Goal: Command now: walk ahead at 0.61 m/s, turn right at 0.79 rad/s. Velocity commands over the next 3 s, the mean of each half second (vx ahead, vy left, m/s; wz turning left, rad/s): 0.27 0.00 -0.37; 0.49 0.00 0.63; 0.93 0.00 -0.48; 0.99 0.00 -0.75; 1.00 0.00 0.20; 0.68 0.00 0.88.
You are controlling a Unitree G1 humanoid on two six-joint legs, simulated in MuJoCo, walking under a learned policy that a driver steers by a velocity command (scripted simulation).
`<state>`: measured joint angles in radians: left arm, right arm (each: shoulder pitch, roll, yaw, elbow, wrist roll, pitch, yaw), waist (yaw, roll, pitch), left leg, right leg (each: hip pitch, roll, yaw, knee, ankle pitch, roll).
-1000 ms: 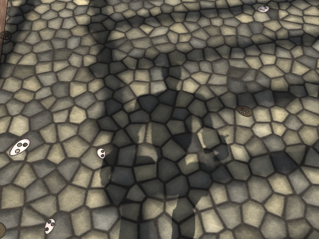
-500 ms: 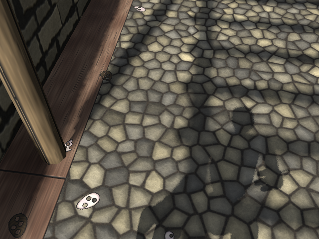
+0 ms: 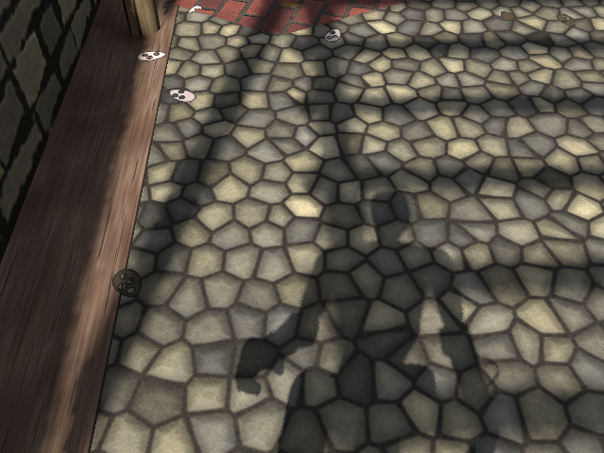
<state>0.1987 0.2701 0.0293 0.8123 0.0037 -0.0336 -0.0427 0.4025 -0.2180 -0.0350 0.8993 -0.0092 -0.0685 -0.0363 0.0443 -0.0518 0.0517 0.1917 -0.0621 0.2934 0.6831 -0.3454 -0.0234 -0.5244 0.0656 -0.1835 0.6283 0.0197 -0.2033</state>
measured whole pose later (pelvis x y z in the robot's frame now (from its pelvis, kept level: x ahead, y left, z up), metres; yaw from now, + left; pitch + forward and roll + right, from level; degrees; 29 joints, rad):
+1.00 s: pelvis +0.39 +0.10 +0.04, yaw +8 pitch +3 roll +0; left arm 0.36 0.33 0.04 0.81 0.04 -0.09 0.02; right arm 0.15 -0.35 -0.07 0.64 -0.05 0.03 0.08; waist 0.07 0.02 -0.07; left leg -0.62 0.01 -0.11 0.92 -0.18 -0.01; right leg -0.02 -0.04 -0.05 0.28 -0.32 0.02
